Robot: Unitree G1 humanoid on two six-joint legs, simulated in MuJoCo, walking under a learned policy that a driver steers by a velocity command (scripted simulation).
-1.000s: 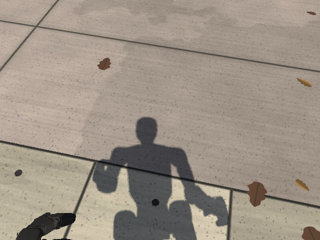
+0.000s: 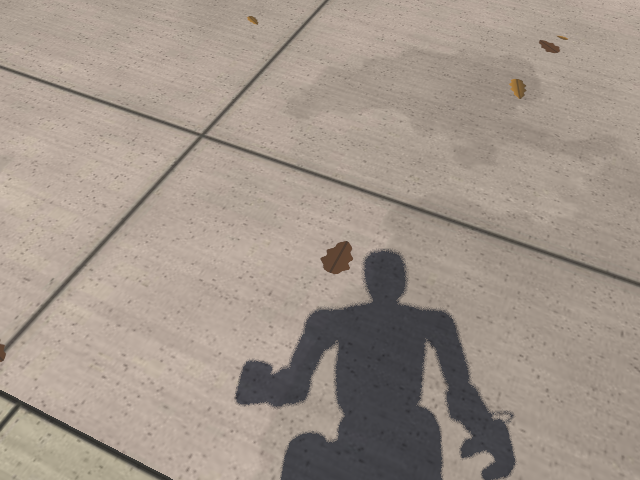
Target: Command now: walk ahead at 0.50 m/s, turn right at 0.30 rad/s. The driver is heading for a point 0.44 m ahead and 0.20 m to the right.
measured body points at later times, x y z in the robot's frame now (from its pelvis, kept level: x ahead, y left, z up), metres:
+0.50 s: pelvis +0.29 -0.06 +0.00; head +0.32 -0.08 +0.45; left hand +0.42 +0.21 -0.11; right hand +0.44 -0.35 -0.08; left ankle +0.52 +0.07 -0.69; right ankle +0.22 -0.13 -0.74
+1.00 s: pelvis +0.45 -0.07 -0.01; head +0.45 -0.08 +0.44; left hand +0.64 +0.14 -0.12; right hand +0.49 -0.34 -0.13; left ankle +0.53 +0.02 -0.74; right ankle +0.41 -0.20 -0.74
